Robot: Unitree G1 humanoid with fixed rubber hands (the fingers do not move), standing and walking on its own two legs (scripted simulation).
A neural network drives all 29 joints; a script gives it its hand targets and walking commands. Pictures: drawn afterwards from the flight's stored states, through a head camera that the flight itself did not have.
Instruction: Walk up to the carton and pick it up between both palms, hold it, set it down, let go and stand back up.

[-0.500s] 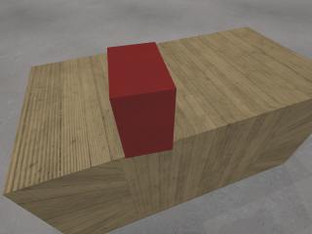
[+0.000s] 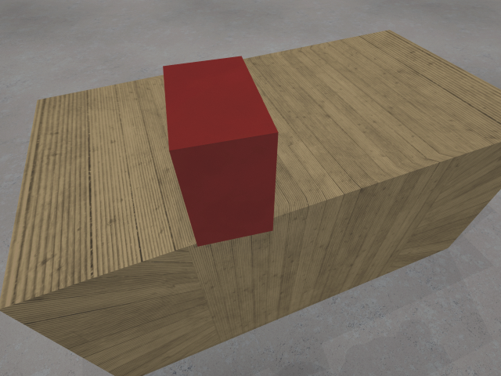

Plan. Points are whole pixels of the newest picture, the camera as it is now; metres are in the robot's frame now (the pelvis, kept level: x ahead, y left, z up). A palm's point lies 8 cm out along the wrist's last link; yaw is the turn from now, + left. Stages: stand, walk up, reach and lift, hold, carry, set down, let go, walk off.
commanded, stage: stand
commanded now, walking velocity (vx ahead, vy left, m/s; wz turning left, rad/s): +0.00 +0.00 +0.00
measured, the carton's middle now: (219, 150) +0.52 +0.08 +0.06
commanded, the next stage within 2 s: none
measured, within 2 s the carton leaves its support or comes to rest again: neither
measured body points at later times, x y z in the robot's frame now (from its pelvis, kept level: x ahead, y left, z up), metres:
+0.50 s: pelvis +0.02 +0.00 +0.00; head +0.01 +0.01 +0.45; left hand -0.02 +0.19 -0.17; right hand +0.00 -0.21 -0.16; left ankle +0.05 +0.08 -0.74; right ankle +0.01 -0.13 -0.74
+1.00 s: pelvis +0.03 +0.01 +0.00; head +0.03 +0.01 +0.45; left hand +0.00 +0.20 -0.16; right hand +0.00 -0.19 -0.16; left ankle +0.05 +0.08 -0.74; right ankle +0.01 -0.13 -0.74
